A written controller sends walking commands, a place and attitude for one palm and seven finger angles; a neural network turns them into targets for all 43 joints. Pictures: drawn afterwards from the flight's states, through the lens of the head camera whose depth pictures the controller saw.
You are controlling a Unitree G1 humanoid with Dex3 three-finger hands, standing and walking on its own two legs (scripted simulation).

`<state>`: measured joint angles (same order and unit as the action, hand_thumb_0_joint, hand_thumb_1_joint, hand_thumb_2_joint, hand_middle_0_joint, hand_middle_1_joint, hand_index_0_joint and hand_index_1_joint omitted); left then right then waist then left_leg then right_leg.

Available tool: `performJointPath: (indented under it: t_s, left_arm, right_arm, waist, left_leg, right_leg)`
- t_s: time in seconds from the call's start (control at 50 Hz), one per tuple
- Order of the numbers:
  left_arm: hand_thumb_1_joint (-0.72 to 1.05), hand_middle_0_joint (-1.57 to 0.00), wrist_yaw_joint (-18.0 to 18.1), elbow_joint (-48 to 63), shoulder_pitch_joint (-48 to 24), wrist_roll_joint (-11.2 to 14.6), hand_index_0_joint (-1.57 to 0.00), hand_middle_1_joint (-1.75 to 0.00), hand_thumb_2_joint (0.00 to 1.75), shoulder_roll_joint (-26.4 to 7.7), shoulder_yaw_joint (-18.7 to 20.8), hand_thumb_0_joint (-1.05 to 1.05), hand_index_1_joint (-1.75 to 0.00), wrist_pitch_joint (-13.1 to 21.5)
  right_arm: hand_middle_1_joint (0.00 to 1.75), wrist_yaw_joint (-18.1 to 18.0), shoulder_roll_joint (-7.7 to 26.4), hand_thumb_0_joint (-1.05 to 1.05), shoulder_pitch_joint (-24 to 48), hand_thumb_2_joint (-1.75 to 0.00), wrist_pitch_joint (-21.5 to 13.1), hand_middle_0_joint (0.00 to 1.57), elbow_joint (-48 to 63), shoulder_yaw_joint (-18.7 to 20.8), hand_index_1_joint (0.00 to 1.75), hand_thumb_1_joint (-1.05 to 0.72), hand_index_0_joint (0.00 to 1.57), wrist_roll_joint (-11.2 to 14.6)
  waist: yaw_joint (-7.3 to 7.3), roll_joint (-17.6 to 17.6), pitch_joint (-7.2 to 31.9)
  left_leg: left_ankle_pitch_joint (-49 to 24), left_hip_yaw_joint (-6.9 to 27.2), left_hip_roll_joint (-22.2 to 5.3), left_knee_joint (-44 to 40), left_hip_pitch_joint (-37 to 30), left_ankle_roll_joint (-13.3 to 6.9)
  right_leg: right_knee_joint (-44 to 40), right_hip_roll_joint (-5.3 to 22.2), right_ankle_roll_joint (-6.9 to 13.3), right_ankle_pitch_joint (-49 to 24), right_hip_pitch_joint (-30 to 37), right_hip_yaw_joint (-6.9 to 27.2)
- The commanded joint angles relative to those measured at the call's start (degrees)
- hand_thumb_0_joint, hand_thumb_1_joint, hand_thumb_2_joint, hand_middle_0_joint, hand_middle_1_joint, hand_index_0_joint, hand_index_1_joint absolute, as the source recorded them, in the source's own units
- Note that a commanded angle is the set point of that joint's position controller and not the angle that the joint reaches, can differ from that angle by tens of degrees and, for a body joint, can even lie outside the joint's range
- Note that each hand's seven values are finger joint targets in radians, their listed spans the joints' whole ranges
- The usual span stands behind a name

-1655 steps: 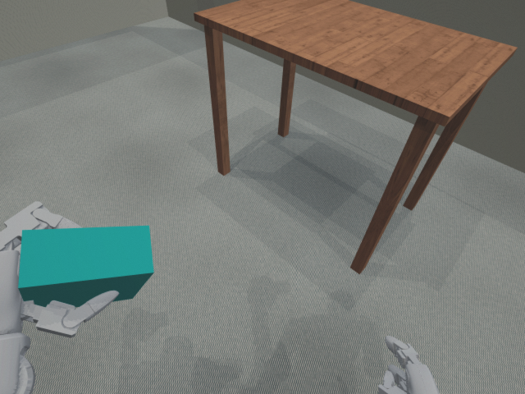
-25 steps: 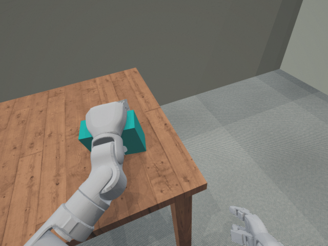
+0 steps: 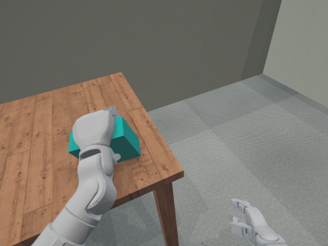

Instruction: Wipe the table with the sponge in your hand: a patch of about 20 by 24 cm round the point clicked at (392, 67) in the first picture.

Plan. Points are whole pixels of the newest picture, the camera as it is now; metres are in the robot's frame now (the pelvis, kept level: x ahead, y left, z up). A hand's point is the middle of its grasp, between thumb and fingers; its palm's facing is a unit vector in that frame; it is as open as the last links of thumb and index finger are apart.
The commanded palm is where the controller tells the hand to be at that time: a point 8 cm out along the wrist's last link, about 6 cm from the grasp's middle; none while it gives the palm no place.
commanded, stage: wipe back along the third lane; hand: left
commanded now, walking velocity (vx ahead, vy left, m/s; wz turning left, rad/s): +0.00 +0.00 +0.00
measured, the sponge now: (110, 147) +0.31 +0.19 +0.11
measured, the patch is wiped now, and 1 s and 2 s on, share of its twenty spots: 0.95 0.95 0.95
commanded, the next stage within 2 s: slide back across to the middle lane in 0.14 s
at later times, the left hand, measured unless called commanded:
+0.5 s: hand (110, 146) +0.28 +0.16 +0.15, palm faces +0.28 -0.19 -0.94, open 9.5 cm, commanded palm +0.22 +0.18 +0.19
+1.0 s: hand (75, 157) +0.25 +0.23 +0.15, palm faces +0.15 -0.10 -0.98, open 9.5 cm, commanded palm +0.19 +0.24 +0.21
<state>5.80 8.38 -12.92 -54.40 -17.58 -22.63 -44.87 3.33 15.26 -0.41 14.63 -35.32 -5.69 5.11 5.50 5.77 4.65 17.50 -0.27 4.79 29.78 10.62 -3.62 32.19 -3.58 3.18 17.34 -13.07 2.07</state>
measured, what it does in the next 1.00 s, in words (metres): shifts its weight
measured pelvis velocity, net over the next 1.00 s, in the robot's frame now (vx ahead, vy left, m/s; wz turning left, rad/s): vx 0.02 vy -0.06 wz -0.09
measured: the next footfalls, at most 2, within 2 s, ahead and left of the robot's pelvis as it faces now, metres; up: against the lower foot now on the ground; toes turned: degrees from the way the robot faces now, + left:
none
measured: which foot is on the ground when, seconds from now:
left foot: down 0.00-1.00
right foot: down 0.00-1.00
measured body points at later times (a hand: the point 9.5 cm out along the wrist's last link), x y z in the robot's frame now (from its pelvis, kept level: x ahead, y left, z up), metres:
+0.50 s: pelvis +0.01 -0.06 +0.00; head -0.03 -0.12 +0.44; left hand +0.26 +0.17 +0.20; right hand +0.25 -0.26 -0.08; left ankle -0.02 +0.08 -0.73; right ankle +0.00 -0.09 -0.73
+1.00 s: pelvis +0.02 -0.06 +0.00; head +0.00 -0.12 +0.44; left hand +0.23 +0.23 +0.21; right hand +0.25 -0.30 -0.09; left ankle -0.01 +0.10 -0.72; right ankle +0.00 -0.09 -0.73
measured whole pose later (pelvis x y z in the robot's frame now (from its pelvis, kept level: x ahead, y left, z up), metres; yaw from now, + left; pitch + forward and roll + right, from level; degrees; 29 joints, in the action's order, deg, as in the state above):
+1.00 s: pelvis +0.02 -0.06 +0.00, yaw -5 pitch -1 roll +3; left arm -1.6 23.7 15.5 -41.4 -35.1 5.5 -35.0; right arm -4.2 18.3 0.3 10.3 -36.4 -4.0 3.2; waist 6.0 5.7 3.0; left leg 19.5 5.6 2.6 35.4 11.6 -1.8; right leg 34.0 -9.1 7.8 18.7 -13.2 5.0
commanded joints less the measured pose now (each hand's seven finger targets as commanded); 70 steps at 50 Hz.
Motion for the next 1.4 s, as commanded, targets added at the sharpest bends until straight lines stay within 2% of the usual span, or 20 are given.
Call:
performJointPath:
  t_s: [0.0, 0.04, 0.08, 0.22, 0.28, 0.3, 0.38, 0.4, 0.48, 0.54, 0.58, 0.62, 0.68, 0.86, 1.0, 1.1, 1.22, 1.28, 1.34, 1.38]
  left_arm:
    - [0.10, -1.20, -2.5, 8.0, -3.4, 4.0, -1.20, -1.60, 1.30, 1.1, 0.9, 0.00, -1.60, -0.1]
    - [0.10, -1.20, -2.8, 8.6, -1.6, 4.7, -1.20, -1.60, 1.30, 1.2, 0.7, 0.00, -1.60, 0.0]
    - [0.10, -1.20, -2.5, 8.4, -0.3, 4.5, -1.20, -1.60, 1.30, -2.9, 4.8, 0.00, -1.60, 0.2]
    - [0.10, -1.20, -2.8, 10.9, 3.9, 5.0, -1.20, -1.60, 1.30, -2.0, 4.0, 0.00, -1.60, 1.2]
    - [0.10, -1.20, -2.1, 12.4, 5.7, 5.3, -1.20, -1.60, 1.30, -10.1, 12.3, 0.00, -1.60, 2.1]
    - [0.10, -1.20, -2.2, 12.7, 4.8, 5.4, -1.20, -1.60, 1.30, -8.9, 11.4, 0.00, -1.60, 2.4]
    - [0.10, -1.20, -2.2, 12.0, 6.6, 6.4, -1.20, -1.60, 1.30, -14.0, 17.2, 0.00, -1.60, 3.0]
    - [0.10, -1.20, -2.4, 12.2, 5.9, 6.4, -1.20, -1.60, 1.30, -12.3, 15.5, 0.00, -1.60, 3.1]
    - [0.10, -1.20, -2.4, 15.9, 11.0, 7.2, -1.20, -1.60, 1.30, -17.8, 22.1, 0.00, -1.60, 4.1]
    - [0.10, -1.20, -2.5, 16.5, 10.7, 7.8, -1.20, -1.60, 1.30, -17.8, 22.1, 0.00, -1.60, 4.1]
    - [0.10, -1.20, -2.5, 16.5, 12.4, 8.0, -1.20, -1.60, 1.30, -22.2, 26.6, 0.00, -1.60, 4.6]
    - [0.10, -1.20, -2.7, 16.7, 13.9, 8.5, -1.20, -1.60, 1.30, -22.7, 27.4, 0.00, -1.60, 5.1]
    - [0.10, -1.20, -3.1, 18.8, 16.1, 9.0, -1.20, -1.60, 1.30, -27.6, 32.3, 0.00, -1.60, 6.0]
    - [0.10, -1.20, -5.5, 20.3, 22.5, 11.2, -1.20, -1.60, 1.30, -31.4, 37.6, 0.00, -1.60, 9.1]
    - [0.10, -1.20, -6.9, 21.1, 23.4, 10.7, -1.20, -1.60, 1.30, -30.6, 36.1, 0.00, -1.60, 10.5]
    - [0.10, -1.20, -6.4, 16.1, 14.3, 7.9, -1.20, -1.60, 1.30, -29.5, 32.5, 0.00, -1.60, 9.8]
    - [0.10, -1.20, -7.2, 10.8, 7.0, 5.5, -1.20, -1.60, 1.30, -25.2, 26.4, 0.00, -1.60, 7.8]
    - [0.10, -1.20, -8.3, 7.0, 1.7, 4.1, -1.20, -1.60, 1.30, -26.7, 25.9, 0.00, -1.60, 6.8]
    - [0.10, -1.20, -9.8, 1.4, -2.7, 3.1, -1.20, -1.60, 1.30, -24.2, 21.7, 0.00, -1.60, 6.6]
    - [0.10, -1.20, -10.3, 0.0, -5.9, 1.8, -1.20, -1.60, 1.30, -26.0, 22.3, 0.00, -1.60, 6.4]
  right_arm:
    - [0.30, -0.5, 4.5, 0.00, 15.6, -0.90, -3.2, 0.20, 10.8, 2.4, 0.30, -0.90, 0.20, -0.2]
    - [0.30, -0.6, 4.3, 0.00, 15.7, -0.90, -3.5, 0.20, 10.9, 2.4, 0.30, -0.90, 0.20, -0.2]
    - [0.30, -1.0, 4.7, 0.00, 15.5, -0.90, -3.7, 0.20, 10.5, 2.6, 0.30, -0.90, 0.20, -0.3]
    - [0.30, -1.4, 4.1, 0.00, 16.1, -0.90, -4.8, 0.20, 10.5, 2.5, 0.30, -0.90, 0.20, -0.5]
    - [0.30, -2.1, 4.5, 0.00, 16.1, -0.90, -5.1, 0.20, 10.0, 2.5, 0.30, -0.90, 0.20, -0.9]
    - [0.30, -2.4, 4.1, 0.00, 16.7, -0.90, -5.2, 0.20, 10.3, 2.3, 0.30, -0.90, 0.20, -1.0]
    - [0.30, -3.6, 4.7, 0.00, 16.1, -0.90, -5.4, 0.20, 9.3, 2.3, 0.30, -0.90, 0.20, -1.2]
    - [0.30, -3.9, 4.4, 0.00, 16.5, -0.90, -5.5, 0.20, 9.6, 2.2, 0.30, -0.90, 0.20, -1.3]
    - [0.30, -4.2, 4.8, 0.00, 16.3, -0.90, -5.6, 0.20, 9.5, 2.5, 0.30, -0.90, 0.20, -1.6]
    - [0.30, -4.9, 4.7, 0.00, 16.5, -0.90, -5.5, 0.20, 9.7, 2.3, 0.30, -0.90, 0.20, -1.6]
    - [0.30, -5.4, 5.1, 0.00, 16.4, -0.90, -5.5, 0.20, 9.5, 2.4, 0.30, -0.90, 0.20, -1.9]
    - [0.30, -6.0, 4.9, 0.00, 17.1, -0.90, -5.5, 0.20, 9.8, 2.3, 0.30, -0.90, 0.20, -2.0]
    - [0.30, -6.5, 5.2, 0.00, 17.0, -0.90, -5.5, 0.20, 9.7, 2.4, 0.30, -0.90, 0.20, -2.3]
    - [0.30, -7.6, 5.3, 0.00, 17.2, -0.90, -7.2, 0.20, 10.2, 2.7, 0.30, -0.90, 0.20, -2.3]
    - [0.30, -8.2, 5.8, 0.00, 15.4, -0.90, -9.0, 0.20, 10.0, 3.2, 0.30, -0.90, 0.20, -2.1]
    - [0.30, -8.8, 6.4, 0.00, 13.6, -0.90, -9.2, 0.20, 9.2, 3.5, 0.30, -0.90, 0.20, -1.9]
    - [0.30, -8.5, 6.3, 0.00, 12.5, -0.90, -9.3, 0.20, 8.4, 3.5, 0.30, -0.90, 0.20, -1.8]
    - [0.30, -8.7, 6.6, 0.00, 13.4, -0.90, -9.2, 0.20, 7.9, 3.2, 0.30, -0.90, 0.20, -1.6]
    - [0.30, -8.9, 6.4, 0.00, 12.6, -0.90, -9.3, 0.20, 7.4, 2.7, 0.30, -0.90, 0.20, -1.6]
    - [0.30, -8.9, 6.6, 0.00, 13.6, -0.90, -9.6, 0.20, 7.3, 2.4, 0.30, -0.90, 0.20, -1.6]
  waist:
    - [0.24, -8.2, 5.1]
    - [0.09, -10.4, 4.2]
    - [0.41, -10.3, 4.0]
    - [0.13, -10.9, 3.9]
    - [1.17, -11.0, 4.8]
    - [0.77, -11.9, 5.2]
    - [0.87, -11.6, 3.5]
    - [0.48, -10.3, 3.5]
    - [1.57, -9.1, 6.9]
    - [0.90, -9.1, 5.0]
    - [1.51, -9.5, 4.9]
    - [1.63, -10.0, 4.2]
    - [2.45, -8.6, 5.1]
    - [2.87, -7.8, 3.7]
    - [1.88, -7.4, 5.9]
    - [0.85, -7.9, 6.8]
    - [0.29, -10.9, 10.5]
    - [0.14, -11.3, 9.6]
    - [-0.52, -10.6, 5.3]
    - [0.18, -7.6, 5.5]
  left_leg:
    - [-13.6, 2.0, -4.0, -5.9, 4.4, 1.7]
    - [-13.4, 1.8, -3.8, -5.9, 4.7, 1.3]
    - [-12.0, 1.4, -3.6, -6.1, 4.9, 1.4]
    - [-12.6, 0.5, -2.8, -5.3, 4.8, 1.0]
    - [-10.6, 0.5, -2.3, -4.7, 5.5, 1.4]
    - [-10.3, 0.3, -2.2, -4.3, 6.2, 1.4]
    - [-8.7, 0.9, -1.9, -3.5, 5.8, 1.7]
    - [-8.7, 0.7, -2.0, -3.4, 6.1, 1.6]
    - [-8.9, 1.6, -1.7, -1.8, 6.0, 2.1]
    - [-7.3, 1.9, -1.7, -2.1, 7.0, 1.9]
    - [-5.7, 2.8, -1.5, -0.6, 7.4, 2.0]
    - [-4.4, 3.1, -1.5, -0.4, 8.1, 2.0]
    - [-3.2, 4.0, -1.4, 1.0, 8.3, 2.0]
    - [-1.0, 4.9, -1.0, 4.4, 10.3, 1.6]
    - [-3.6, 4.7, -1.0, 5.0, 10.5, 1.0]
    - [-8.0, 3.8, -1.1, 2.8, 9.3, 0.7]
    - [-14.4, 2.6, -1.0, 1.6, 7.8, 0.7]
    - [-14.0, 2.5, -1.6, -0.3, 6.6, 0.6]
    - [-12.5, 2.2, -1.9, -2.5, 6.7, 0.5]
    - [-11.6, 2.6, -2.0, -3.6, 6.0, 0.7]
  right_leg:
    - [-4.4, 0.8, 0.7, -11.9, 9.2, 1.7]
    - [-5.2, 0.9, 0.1, -12.2, 9.9, 2.5]
    - [-6.0, 0.9, 0.0, -11.0, 10.2, 4.4]
    - [-6.7, 1.8, -1.3, -14.9, 12.1, 6.4]
    - [-6.9, 2.5, -2.1, -16.3, 14.0, 10.3]
    - [-6.5, 3.4, -2.7, -18.4, 14.9, 10.4]
    - [-7.9, 3.9, -3.2, -18.5, 13.9, 13.5]
    - [-7.8, 4.4, -3.4, -19.1, 13.9, 13.0]
    - [-5.4, 5.4, -4.2, -31.3, 17.5, 14.7]
    - [-6.4, 5.5, -4.3, -27.2, 15.8, 14.8]
    - [-6.8, 5.8, -4.5, -26.5, 15.8, 16.7]
    - [-7.3, 6.4, -4.7, -23.4, 15.2, 17.3]
    - [-7.2, 6.4, -4.7, -23.9, 15.4, 18.6]
    - [-5.4, 7.5, -5.6, -27.5, 13.5, 18.8]
    - [-3.2, 7.3, -5.6, -31.2, 12.4, 16.0]
    - [-2.7, 5.5, -4.3, -28.2, 9.6, 12.0]
    - [-0.6, 5.4, -4.3, -37.7, 13.6, 8.5]
    - [-2.3, 3.8, -2.9, -27.9, 11.6, 7.9]
    - [-4.7, 3.3, -2.5, -17.3, 8.5, 4.5]
    - [-5.5, 2.7, -1.7, -12.7, 7.5, 4.6]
